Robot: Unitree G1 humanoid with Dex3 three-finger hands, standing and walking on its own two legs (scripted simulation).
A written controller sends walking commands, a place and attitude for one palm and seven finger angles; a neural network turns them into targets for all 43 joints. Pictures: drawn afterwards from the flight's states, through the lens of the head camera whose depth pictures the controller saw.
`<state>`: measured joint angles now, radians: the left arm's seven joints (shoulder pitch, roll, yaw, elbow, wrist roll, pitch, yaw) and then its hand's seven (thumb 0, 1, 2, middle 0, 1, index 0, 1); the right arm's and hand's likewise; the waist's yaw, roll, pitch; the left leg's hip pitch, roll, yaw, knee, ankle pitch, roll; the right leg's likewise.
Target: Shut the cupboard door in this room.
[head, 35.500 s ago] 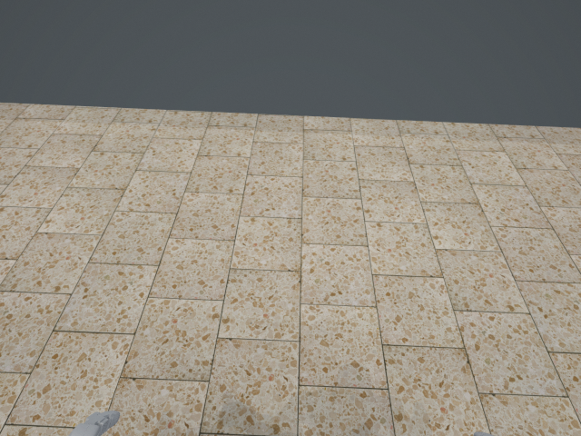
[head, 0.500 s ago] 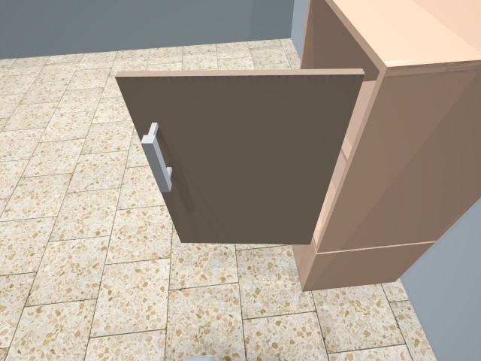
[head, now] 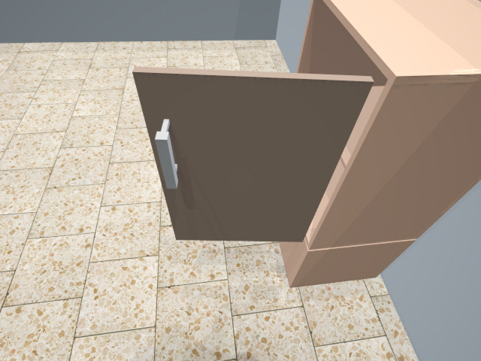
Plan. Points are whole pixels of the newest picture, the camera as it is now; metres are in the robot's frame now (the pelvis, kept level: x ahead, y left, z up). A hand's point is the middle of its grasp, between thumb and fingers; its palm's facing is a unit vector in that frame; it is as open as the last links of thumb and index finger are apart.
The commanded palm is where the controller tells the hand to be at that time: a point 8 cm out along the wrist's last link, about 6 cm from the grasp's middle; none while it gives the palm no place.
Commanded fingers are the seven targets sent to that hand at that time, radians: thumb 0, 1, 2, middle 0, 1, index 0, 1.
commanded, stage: come to a stop and stand still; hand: left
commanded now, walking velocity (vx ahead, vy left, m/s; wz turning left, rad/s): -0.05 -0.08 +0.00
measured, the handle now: (169, 155) +0.49 +0.17 +0.04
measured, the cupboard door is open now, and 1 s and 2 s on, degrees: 83 83 83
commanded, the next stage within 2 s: look again from close up in 0.04 s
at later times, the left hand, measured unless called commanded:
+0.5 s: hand out of the picture +0.08 +0.13 -0.17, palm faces +0.03 -0.97 -0.24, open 7.2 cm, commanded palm none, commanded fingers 0.00 0.90 0.90 -0.20 -0.30 -0.20 -0.30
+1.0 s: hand (162, 302) +0.21 +0.13 +0.00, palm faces +0.15 -0.99 -0.01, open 6.9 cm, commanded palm +0.11 +0.18 -0.06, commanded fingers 0.00 0.90 0.90 -0.44 -0.56 -0.44 -0.56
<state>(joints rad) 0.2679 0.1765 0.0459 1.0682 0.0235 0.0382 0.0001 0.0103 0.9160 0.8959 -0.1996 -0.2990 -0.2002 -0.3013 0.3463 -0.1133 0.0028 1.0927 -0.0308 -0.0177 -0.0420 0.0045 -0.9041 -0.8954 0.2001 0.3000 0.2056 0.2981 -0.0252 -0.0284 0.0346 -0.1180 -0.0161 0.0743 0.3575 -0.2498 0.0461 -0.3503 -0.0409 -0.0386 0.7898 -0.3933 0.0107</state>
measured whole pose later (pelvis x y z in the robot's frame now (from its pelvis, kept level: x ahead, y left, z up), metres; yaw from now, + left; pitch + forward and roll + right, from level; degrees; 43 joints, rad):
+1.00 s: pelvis -0.03 -0.03 -0.04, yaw +2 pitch +5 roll +1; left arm 0.28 0.13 0.07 0.19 -0.19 -0.37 -0.03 0.01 0.92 0.90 -0.28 -0.39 -0.28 -0.39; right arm 0.23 -0.24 -0.03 0.74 0.01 -0.32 -0.05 0.01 -0.91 -0.90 0.20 0.30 0.20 0.30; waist -0.04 0.01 -0.08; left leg -0.45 0.00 0.05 0.76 -0.39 0.00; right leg -0.54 -0.06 -0.07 0.79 -0.34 -0.01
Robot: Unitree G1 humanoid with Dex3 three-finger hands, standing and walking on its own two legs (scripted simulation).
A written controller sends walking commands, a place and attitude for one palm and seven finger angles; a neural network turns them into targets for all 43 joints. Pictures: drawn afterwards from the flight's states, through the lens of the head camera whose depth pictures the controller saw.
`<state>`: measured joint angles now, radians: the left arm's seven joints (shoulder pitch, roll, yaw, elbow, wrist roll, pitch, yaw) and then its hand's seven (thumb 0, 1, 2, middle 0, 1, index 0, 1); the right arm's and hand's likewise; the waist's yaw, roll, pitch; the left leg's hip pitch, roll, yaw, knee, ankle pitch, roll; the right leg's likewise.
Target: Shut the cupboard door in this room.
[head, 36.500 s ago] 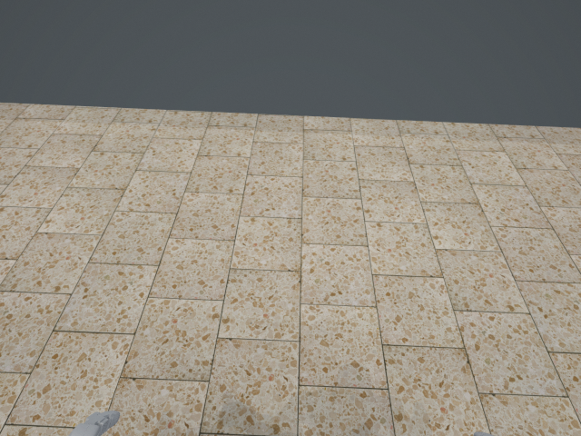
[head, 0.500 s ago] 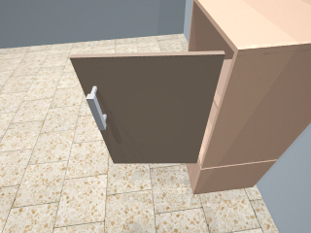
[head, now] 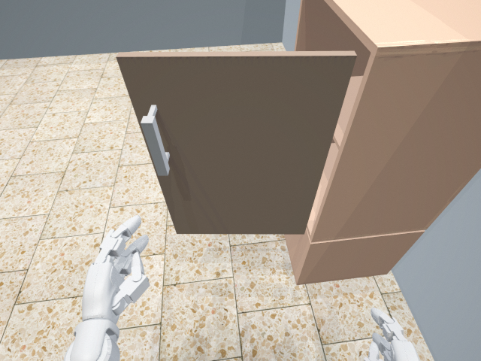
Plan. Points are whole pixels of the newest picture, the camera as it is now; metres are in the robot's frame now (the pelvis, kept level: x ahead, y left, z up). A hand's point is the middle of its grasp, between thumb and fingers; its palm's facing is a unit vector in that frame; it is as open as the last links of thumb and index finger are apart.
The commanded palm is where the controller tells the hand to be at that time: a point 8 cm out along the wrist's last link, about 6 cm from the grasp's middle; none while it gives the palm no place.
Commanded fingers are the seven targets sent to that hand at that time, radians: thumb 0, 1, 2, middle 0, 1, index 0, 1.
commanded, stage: raise the hand and make a fist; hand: left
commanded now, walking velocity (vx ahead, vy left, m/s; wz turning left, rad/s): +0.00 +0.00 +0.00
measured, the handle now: (158, 141) +0.53 +0.19 +0.07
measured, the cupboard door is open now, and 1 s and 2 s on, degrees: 83 83 83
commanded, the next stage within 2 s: bring the fist close to the handle in 1.66 s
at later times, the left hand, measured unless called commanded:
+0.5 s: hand (143, 322) +0.19 +0.16 +0.00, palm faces -0.12 -0.99 -0.02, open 4.5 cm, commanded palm +0.15 +0.24 +0.02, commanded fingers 0.00 0.90 0.90 -0.90 -1.06 -0.90 -1.06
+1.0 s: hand (98, 289) +0.22 +0.21 +0.06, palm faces +0.11 -0.99 -0.06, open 3.1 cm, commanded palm +0.19 +0.25 +0.05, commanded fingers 0.00 0.90 0.90 -1.30 -1.50 -1.30 -1.50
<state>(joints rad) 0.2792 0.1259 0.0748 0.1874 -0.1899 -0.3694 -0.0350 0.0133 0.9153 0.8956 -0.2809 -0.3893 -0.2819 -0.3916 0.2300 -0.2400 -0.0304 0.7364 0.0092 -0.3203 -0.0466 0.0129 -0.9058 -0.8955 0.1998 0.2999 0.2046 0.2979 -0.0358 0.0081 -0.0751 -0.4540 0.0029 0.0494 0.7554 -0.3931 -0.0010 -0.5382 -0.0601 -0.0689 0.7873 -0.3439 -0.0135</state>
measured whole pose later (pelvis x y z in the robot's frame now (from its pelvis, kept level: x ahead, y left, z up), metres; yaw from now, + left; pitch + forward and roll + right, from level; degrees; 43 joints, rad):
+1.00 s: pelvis +0.01 +0.01 -0.03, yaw +2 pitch +10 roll -2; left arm 0.45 0.24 0.17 -0.21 -0.27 -0.29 -0.17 0.02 0.90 0.90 -1.18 -1.37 -1.18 -1.37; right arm 0.27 -0.23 0.02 0.46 0.02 -0.21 -0.06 0.01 -0.90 -0.90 0.20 0.30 0.21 0.30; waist 0.02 0.03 -0.11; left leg -0.65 0.01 -0.01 0.99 -0.52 0.01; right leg -0.68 -0.03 -0.10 0.94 -0.44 -0.01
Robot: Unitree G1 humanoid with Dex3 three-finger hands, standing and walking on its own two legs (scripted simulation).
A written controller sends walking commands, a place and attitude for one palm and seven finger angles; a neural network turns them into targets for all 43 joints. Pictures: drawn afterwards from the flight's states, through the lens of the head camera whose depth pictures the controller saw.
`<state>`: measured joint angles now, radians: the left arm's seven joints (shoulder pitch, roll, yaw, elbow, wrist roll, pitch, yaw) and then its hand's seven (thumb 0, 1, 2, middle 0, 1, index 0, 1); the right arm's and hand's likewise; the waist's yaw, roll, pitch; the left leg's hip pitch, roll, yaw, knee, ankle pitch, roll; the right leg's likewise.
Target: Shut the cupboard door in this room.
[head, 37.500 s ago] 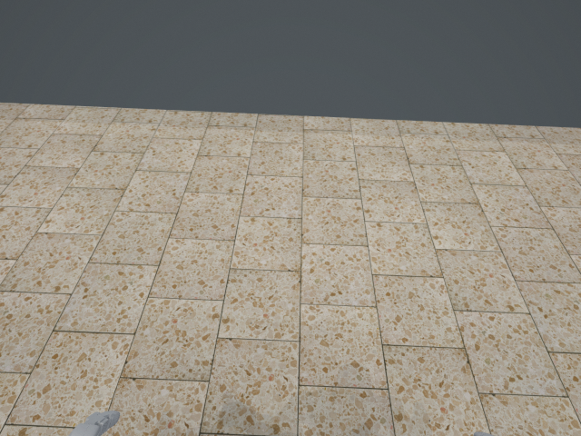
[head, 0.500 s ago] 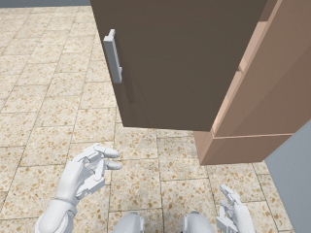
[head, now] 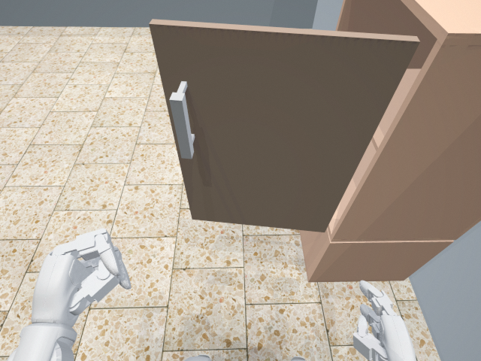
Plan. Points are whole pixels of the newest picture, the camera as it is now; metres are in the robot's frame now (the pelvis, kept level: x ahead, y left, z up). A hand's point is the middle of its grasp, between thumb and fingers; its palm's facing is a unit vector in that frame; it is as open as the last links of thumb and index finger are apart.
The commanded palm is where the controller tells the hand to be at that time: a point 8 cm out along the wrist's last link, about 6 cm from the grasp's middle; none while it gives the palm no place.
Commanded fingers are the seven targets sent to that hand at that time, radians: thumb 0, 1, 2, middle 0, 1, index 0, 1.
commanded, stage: raise the hand and make a fist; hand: left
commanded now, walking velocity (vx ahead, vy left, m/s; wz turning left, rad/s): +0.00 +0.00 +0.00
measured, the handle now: (185, 121) +0.52 +0.15 +0.10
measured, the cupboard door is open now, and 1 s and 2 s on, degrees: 83 83 83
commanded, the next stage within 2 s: bring the fist close to the handle in 0.66 s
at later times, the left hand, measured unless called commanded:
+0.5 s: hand (134, 276) +0.22 +0.17 +0.08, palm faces -0.07 -1.00 -0.02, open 3.1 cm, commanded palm +0.20 +0.23 +0.10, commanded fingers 0.00 0.90 0.90 -1.30 -1.50 -1.30 -1.50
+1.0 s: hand (134, 241) +0.26 +0.17 +0.11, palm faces +0.00 -1.00 -0.05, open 3.1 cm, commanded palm +0.24 +0.22 +0.10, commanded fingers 0.00 0.90 0.90 -1.30 -1.50 -1.30 -1.50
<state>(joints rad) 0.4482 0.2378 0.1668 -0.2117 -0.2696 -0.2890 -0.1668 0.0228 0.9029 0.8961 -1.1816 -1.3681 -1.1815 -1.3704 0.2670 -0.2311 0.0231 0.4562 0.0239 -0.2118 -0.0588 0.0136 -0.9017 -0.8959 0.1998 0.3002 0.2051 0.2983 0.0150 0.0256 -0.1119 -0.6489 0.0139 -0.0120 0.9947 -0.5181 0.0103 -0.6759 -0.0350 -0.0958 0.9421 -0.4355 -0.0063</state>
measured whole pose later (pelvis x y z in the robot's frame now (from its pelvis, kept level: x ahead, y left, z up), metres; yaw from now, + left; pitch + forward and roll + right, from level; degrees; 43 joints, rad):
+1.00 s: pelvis -0.01 -0.01 +0.01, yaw +0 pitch +7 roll -1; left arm 0.15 0.23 0.16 0.03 -0.26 -0.28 -0.22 0.02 0.90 0.90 -1.30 -1.50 -1.30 -1.50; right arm 0.26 -0.25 0.05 0.58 0.04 -0.26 -0.07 0.01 -0.90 -0.90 0.20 0.30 0.21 0.30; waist 0.01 0.04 -0.06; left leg -0.55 0.00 -0.01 0.88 -0.45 0.00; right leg -0.59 -0.04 -0.09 0.85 -0.38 -0.01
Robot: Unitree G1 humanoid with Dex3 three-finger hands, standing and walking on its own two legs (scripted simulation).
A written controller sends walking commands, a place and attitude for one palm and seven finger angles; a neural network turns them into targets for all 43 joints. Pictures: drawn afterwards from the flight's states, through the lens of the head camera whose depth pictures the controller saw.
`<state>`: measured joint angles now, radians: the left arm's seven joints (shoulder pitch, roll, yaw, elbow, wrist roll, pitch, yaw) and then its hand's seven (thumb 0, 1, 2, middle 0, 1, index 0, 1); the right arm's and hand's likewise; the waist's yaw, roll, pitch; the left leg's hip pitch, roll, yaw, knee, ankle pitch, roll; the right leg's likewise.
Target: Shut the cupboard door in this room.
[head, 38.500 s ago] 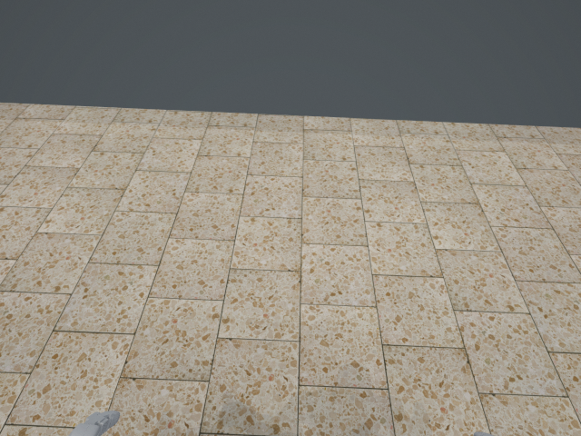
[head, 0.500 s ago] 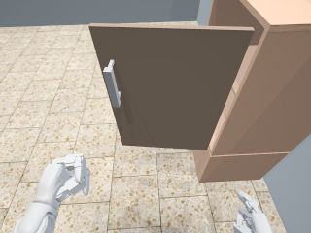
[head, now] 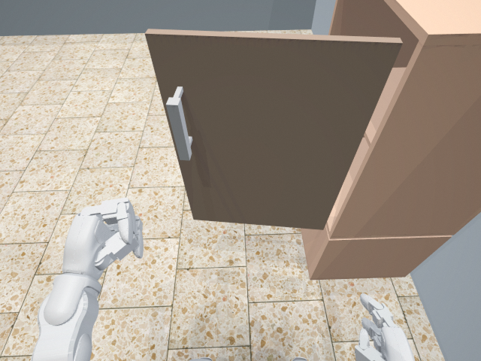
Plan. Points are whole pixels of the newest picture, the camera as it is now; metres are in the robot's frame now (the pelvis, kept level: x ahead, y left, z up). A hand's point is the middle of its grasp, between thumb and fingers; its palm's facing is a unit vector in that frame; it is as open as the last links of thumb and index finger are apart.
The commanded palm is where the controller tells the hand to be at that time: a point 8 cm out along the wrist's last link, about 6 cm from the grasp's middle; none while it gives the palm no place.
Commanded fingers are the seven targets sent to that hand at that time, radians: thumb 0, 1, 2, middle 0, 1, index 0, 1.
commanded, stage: bring the fist close to the handle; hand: left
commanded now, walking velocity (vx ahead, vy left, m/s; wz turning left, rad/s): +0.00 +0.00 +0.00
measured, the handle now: (182, 124) +0.53 +0.16 +0.08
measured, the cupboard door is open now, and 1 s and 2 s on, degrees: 83 83 72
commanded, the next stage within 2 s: push the door shut along its arc in 1.16 s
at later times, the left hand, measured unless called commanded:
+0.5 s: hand (182, 189) +0.38 +0.13 +0.07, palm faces -0.05 -1.00 -0.03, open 3.1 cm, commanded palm +0.37 +0.19 +0.09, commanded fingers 0.00 0.90 0.90 -1.30 -1.50 -1.30 -1.50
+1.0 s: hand (193, 157) +0.44 +0.12 +0.09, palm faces -0.01 -1.00 -0.03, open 3.1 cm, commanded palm +0.41 +0.17 +0.09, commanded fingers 0.00 0.90 0.90 -1.30 -1.50 -1.30 -1.50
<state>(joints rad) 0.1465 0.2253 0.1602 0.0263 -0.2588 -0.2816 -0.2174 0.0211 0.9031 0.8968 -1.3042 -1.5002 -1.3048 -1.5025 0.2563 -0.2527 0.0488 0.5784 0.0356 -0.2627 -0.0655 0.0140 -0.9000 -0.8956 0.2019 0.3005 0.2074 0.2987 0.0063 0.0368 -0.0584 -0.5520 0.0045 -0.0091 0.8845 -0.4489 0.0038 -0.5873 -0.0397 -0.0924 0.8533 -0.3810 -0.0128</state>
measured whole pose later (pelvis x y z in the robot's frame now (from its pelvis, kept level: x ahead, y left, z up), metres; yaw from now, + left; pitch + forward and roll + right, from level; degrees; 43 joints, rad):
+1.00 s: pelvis +0.00 -0.01 +0.01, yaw -3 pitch +11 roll +1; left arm -0.57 0.25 0.26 0.86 -0.13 -0.39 -0.10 0.02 0.90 0.90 -1.30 -1.50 -1.30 -1.50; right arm 0.35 -0.26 0.00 0.66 0.02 -0.05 -0.01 0.01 -0.90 -0.90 0.20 0.30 0.21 0.30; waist -0.08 0.02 -0.08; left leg -0.59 0.03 0.05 0.81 -0.41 -0.01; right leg -0.67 -0.01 -0.04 0.82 -0.34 -0.02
